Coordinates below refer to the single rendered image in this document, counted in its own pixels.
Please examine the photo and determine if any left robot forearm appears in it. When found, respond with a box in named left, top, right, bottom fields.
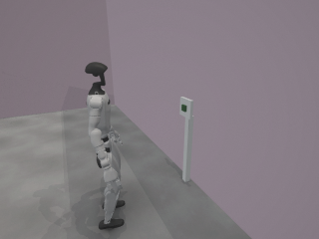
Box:
left=109, top=124, right=115, bottom=134

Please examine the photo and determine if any robot left thigh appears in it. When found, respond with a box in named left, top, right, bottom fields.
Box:
left=110, top=138, right=121, bottom=170

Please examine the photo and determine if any right robot upper arm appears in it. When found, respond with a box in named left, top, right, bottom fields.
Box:
left=88, top=96, right=104, bottom=138

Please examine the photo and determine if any robot left hand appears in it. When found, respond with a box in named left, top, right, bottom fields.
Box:
left=109, top=130, right=123, bottom=145

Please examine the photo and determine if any robot right hand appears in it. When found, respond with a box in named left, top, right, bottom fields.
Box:
left=103, top=167, right=123, bottom=193

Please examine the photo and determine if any robot right foot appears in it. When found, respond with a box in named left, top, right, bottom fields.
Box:
left=99, top=218, right=125, bottom=230

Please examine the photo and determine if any panel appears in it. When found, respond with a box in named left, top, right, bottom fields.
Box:
left=179, top=97, right=194, bottom=182

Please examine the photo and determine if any right robot forearm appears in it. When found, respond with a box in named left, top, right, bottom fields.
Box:
left=90, top=129, right=112, bottom=170

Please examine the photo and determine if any button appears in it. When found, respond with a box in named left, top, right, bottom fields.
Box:
left=181, top=105, right=187, bottom=113

